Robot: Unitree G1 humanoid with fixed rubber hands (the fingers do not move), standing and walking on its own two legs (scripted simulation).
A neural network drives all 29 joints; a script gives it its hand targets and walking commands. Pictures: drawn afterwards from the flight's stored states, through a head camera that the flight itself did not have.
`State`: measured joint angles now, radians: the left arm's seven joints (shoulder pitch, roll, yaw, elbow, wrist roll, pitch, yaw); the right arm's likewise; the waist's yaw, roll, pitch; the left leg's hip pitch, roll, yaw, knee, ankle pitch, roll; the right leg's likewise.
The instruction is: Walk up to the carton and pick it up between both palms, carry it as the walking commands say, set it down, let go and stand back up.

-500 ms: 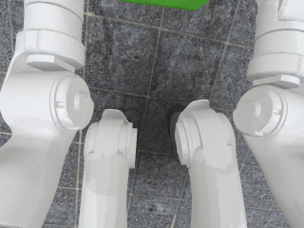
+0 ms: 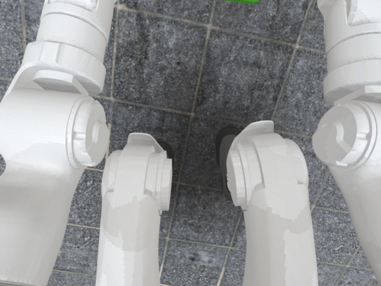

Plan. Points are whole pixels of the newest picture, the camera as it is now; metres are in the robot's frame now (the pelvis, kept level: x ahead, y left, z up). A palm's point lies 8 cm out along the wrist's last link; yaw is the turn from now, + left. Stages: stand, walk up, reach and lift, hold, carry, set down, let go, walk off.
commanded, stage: set down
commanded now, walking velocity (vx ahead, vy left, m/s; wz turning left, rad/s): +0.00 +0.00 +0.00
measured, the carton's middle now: out of the picture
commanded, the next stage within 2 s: let go in 1.66 s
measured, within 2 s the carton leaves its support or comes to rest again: neither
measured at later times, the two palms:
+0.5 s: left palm out of the picture +0.61 +0.08 -0.10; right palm out of the picture +0.56 -0.26 -0.12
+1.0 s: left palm out of the picture +0.62 +0.12 +0.07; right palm out of the picture +0.55 -0.26 +0.04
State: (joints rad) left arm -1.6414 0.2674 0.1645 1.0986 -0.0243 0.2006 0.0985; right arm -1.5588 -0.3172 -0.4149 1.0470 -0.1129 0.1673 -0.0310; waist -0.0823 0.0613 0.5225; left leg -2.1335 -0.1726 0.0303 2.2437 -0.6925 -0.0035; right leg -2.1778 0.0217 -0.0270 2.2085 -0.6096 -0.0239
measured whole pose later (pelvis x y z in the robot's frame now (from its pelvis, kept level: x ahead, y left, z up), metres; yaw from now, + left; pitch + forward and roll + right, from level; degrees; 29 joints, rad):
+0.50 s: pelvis -0.01 -0.01 +0.02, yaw -1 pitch +32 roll +2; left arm -1.67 0.40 0.02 0.90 -0.19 0.27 0.16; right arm -1.61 -0.41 -0.23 0.93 0.18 0.24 -0.14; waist -0.08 0.03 0.53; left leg -2.08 -0.10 0.04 2.17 -0.66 0.00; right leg -2.15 0.04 -0.04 2.13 -0.55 -0.05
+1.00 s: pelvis -0.01 +0.00 +0.16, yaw -1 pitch +41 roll +1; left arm -1.62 0.46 0.14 0.92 -0.12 0.33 0.08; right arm -1.53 -0.34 -0.32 0.93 0.05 0.30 -0.10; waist -0.09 0.01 0.29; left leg -1.85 -0.12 -0.01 1.64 -0.50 0.00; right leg -1.88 0.06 0.01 1.62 -0.44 -0.03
